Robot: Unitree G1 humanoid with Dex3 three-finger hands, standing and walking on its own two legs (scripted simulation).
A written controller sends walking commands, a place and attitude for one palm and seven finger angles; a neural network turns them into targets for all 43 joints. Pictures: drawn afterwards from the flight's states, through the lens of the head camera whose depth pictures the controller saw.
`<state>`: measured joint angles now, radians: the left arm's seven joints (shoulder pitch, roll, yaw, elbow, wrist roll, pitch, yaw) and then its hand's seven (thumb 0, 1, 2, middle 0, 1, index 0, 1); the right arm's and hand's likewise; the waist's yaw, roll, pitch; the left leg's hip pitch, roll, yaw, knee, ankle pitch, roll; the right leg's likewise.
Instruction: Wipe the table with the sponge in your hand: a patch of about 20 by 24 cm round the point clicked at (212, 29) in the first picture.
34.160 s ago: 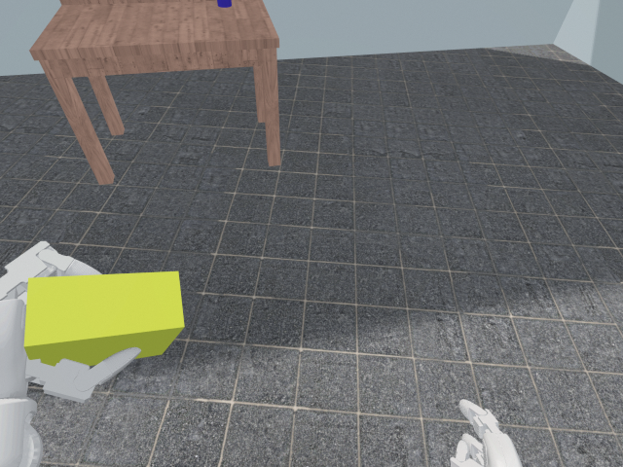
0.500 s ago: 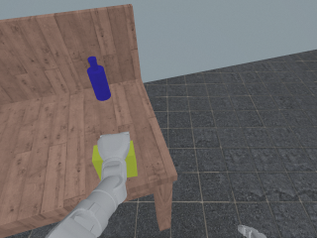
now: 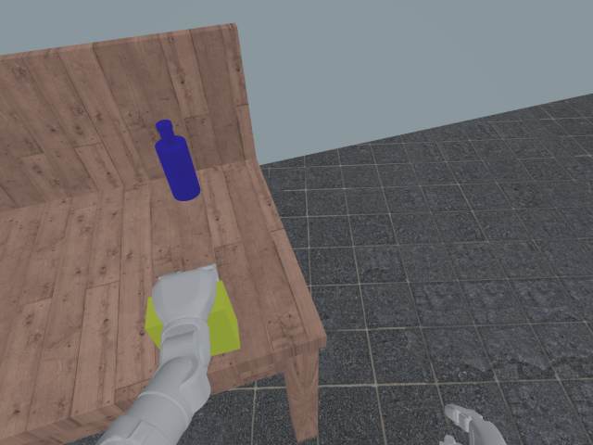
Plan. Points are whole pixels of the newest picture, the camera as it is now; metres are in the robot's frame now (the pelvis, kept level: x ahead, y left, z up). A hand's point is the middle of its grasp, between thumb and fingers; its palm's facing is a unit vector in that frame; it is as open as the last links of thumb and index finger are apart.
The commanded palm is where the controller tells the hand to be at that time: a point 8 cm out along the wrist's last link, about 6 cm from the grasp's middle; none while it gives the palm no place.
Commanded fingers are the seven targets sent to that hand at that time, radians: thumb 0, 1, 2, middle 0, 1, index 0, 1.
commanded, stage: slide back across to the middle lane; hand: left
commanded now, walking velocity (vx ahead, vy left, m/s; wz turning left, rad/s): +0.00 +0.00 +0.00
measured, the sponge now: (199, 330) +0.31 +0.19 -0.06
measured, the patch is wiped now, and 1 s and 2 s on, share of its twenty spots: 1.00 1.00 1.00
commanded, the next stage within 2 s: wipe forward along the middle lane in 0.22 s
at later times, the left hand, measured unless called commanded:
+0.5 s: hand (170, 325) +0.30 +0.22 -0.02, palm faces -0.07 -0.05 -1.00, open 9.8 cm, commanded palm +0.27 +0.23 +0.02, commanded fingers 0.00 0.10 1.30 -1.20 -1.60 -1.20 -1.60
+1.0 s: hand (163, 289) +0.36 +0.26 -0.02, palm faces -0.09 +0.01 -1.00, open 9.8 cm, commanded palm +0.33 +0.25 +0.02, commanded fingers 0.00 0.10 1.30 -1.20 -1.60 -1.20 -1.60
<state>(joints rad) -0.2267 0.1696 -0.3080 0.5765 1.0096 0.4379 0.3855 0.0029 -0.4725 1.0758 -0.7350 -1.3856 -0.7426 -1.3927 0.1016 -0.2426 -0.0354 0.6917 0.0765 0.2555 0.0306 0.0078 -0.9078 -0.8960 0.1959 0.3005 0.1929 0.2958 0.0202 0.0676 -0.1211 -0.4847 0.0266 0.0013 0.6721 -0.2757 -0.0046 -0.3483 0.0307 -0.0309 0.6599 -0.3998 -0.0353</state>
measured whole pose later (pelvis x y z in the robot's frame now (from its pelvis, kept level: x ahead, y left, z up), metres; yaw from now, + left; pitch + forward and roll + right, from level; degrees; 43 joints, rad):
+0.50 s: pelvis +0.00 +0.00 +0.00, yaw +1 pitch +5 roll +0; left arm -0.15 0.24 -0.22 0.51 1.04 0.34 0.35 0.00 -0.48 1.08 -0.74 -1.38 -0.75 -1.39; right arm 0.10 -0.25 -0.03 0.69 0.07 0.20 0.00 0.01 -0.91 -0.90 0.20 0.30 0.19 0.30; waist 0.04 0.07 -0.10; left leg -0.49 0.02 -0.01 0.68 -0.28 -0.01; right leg -0.35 0.03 -0.04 0.67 -0.41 -0.04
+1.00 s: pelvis -0.02 +0.00 -0.02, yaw +0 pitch +11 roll -2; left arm -0.50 0.35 -0.12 0.87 1.04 0.23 0.34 0.00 -0.50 1.08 -0.77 -1.36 -0.78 -1.36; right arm 0.22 -0.27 -0.05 0.73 0.06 0.22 -0.01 0.01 -0.91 -0.90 0.20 0.30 0.19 0.30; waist -0.03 0.07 -0.13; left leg -0.71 0.04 -0.03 0.80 -0.28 0.00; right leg -0.56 0.05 -0.06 0.78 -0.41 -0.04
